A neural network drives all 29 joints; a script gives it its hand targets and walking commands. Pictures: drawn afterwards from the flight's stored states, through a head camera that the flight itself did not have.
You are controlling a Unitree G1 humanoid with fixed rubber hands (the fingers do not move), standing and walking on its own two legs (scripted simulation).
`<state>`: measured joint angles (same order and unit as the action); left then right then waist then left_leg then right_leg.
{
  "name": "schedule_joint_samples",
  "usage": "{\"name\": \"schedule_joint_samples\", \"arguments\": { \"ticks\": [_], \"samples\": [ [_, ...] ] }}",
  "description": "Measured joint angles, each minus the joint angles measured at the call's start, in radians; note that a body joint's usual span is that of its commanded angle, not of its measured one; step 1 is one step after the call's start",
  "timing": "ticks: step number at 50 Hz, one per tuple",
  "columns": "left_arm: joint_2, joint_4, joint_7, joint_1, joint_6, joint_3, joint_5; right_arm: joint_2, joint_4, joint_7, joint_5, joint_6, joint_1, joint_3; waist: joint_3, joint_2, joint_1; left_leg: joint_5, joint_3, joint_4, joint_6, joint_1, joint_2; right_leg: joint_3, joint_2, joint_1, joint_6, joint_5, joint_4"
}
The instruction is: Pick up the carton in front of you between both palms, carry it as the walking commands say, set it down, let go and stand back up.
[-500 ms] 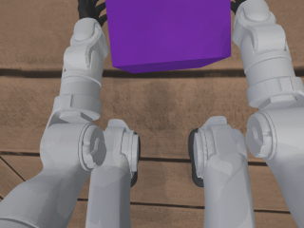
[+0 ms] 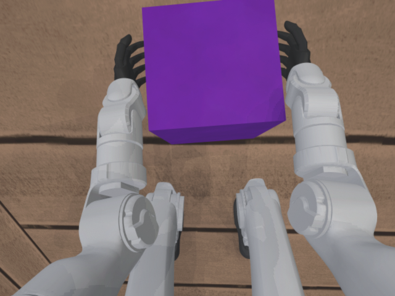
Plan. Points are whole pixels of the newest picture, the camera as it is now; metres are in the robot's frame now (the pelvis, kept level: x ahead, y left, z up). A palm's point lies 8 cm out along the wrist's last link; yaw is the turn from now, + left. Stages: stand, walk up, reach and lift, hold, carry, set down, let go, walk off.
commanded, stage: reach and lift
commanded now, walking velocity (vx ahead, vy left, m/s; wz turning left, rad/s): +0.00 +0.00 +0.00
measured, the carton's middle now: (210, 87) +0.51 -0.02 -0.13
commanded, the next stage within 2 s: none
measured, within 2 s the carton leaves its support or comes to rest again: neither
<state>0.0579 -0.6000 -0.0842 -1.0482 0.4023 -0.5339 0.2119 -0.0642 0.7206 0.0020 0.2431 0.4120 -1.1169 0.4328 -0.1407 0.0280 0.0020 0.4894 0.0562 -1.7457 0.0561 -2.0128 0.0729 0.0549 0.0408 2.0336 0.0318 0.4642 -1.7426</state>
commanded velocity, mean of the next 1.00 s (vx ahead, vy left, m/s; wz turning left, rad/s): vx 0.00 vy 0.00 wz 0.00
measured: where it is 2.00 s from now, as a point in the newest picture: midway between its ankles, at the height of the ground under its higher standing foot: (209, 239)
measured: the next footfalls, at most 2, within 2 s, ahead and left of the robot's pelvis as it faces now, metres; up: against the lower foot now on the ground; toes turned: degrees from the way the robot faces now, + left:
none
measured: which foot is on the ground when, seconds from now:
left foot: down 0.00-1.00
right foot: down 0.00-1.00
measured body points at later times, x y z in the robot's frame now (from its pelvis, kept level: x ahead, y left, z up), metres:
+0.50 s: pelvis +0.05 +0.00 +0.14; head +0.20 -0.01 +0.56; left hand +0.47 +0.14 +0.10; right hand +0.47 -0.16 +0.10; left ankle +0.11 +0.13 -0.46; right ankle +0.12 -0.13 -0.46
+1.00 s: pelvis +0.09 +0.00 +0.26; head +0.12 +0.00 +0.71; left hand +0.42 +0.14 +0.25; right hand +0.41 -0.16 +0.25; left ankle +0.11 +0.13 -0.46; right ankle +0.12 -0.13 -0.46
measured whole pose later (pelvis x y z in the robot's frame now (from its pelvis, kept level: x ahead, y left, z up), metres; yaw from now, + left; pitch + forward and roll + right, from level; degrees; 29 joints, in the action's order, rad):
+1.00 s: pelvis +0.09 +0.00 +0.26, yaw -2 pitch +9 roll +0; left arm 0.17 -0.44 -0.02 -0.33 0.45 -0.33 0.23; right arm 0.14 0.45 -0.01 0.24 0.47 -0.34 0.30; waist -0.12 0.01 0.00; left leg 0.31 0.06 -0.69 0.01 -0.54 0.02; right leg 0.07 0.02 0.56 0.02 0.29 -0.69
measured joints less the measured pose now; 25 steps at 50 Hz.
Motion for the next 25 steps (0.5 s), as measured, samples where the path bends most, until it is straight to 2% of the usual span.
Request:
{"name": "schedule_joint_samples", "arguments": {
  "ticks": [7, 25],
  "samples": [
    [0.028, 0.043, -0.001, 0.119, 0.008, 0.043, -0.016, 0.033, -0.076, -0.007, -0.03, 0.021, 0.135, -0.029, -0.05, -0.002, -0.003, 0.015, -0.006, 0.094, -0.01, 0.136, -0.013, 0.008, 0.005, -0.133, 0.002, 0.011, 0.095],
    [0.065, 0.018, 0.028, 0.372, -0.032, 0.085, 0.002, 0.13, -0.097, -0.014, 0.001, -0.019, 0.409, -0.033, -0.094, -0.01, -0.003, -0.02, 0.008, 0.432, -0.022, 0.615, -0.023, 0.0, -0.009, -0.616, -0.012, -0.016, 0.43]
  ]
}}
